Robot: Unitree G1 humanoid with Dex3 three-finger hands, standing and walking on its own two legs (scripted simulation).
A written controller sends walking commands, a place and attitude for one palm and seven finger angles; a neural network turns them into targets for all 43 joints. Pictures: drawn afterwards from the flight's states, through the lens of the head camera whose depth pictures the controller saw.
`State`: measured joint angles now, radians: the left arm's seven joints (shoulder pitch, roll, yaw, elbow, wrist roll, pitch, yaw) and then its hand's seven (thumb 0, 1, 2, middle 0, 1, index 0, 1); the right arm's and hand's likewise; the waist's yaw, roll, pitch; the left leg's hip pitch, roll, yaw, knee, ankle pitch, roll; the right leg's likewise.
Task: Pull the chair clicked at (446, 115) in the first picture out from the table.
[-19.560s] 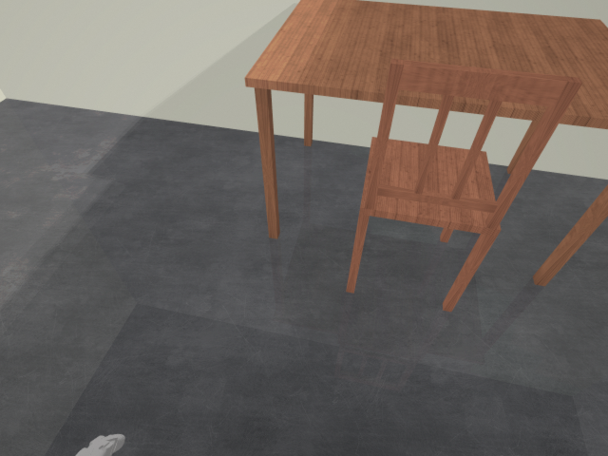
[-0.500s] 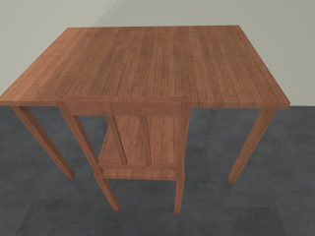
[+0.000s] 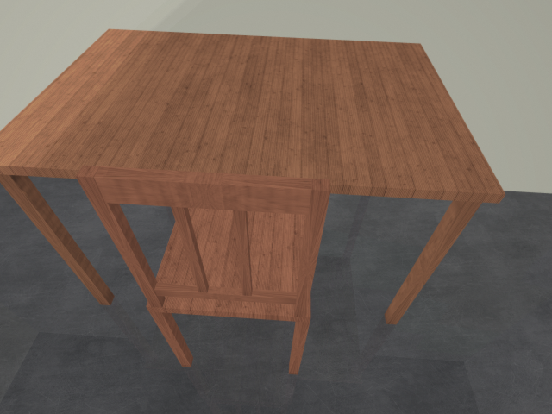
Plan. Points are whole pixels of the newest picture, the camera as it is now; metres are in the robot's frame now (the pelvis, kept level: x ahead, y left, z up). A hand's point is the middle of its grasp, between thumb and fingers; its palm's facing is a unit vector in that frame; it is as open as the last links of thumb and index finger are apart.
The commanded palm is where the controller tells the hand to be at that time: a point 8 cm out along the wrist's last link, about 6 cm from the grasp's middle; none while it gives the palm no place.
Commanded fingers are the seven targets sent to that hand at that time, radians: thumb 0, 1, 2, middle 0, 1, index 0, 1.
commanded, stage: come to a stop and stand still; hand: left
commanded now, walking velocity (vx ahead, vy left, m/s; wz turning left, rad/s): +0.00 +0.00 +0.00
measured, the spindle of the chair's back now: (192, 252) +0.41 +0.19 -0.07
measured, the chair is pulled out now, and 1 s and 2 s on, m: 0.00 0.00 0.00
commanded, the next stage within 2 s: look again from close up in 0.10 s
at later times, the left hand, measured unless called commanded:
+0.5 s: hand out of the picture -0.02 +0.17 -0.17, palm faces +0.03 -0.98 -0.19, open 7.4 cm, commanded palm none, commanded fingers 0.00 0.90 0.90 -0.20 -0.30 -0.20 -0.30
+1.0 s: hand out of the picture -0.02 +0.17 -0.17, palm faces +0.02 -0.99 -0.17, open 7.4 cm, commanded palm +0.09 +0.21 -0.07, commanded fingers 0.00 0.88 0.89 -0.20 -0.30 -0.20 -0.30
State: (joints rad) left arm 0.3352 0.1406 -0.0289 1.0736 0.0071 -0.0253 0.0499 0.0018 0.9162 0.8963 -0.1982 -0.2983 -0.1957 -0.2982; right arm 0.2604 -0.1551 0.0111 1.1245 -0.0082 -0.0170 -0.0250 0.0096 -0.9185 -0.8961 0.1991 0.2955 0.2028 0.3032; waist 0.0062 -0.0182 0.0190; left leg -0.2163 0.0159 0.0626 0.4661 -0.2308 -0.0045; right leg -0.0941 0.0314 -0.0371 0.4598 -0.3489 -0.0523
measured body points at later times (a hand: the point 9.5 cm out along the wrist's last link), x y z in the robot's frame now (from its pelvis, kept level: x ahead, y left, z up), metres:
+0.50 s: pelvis +0.00 +0.00 +0.00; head +0.01 +0.01 +0.45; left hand -0.03 +0.22 -0.16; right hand +0.01 -0.22 -0.16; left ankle +0.01 +0.12 -0.74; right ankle -0.06 -0.08 -0.74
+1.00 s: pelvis -0.01 +0.01 +0.00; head +0.00 +0.01 +0.45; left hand -0.02 +0.22 -0.16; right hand -0.01 -0.21 -0.16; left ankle +0.01 +0.12 -0.74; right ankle -0.06 -0.08 -0.74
